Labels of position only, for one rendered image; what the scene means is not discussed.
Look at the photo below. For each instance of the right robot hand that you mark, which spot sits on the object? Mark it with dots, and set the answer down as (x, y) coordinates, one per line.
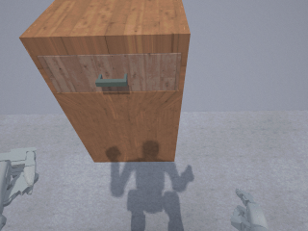
(252, 216)

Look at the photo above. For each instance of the left robot hand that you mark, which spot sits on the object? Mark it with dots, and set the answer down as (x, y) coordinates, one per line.
(20, 164)

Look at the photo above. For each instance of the handle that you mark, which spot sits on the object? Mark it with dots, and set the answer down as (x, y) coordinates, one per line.
(111, 82)

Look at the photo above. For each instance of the cabinet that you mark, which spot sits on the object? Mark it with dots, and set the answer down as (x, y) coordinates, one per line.
(116, 126)

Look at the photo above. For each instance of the drawer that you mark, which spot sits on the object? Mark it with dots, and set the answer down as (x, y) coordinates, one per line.
(145, 71)

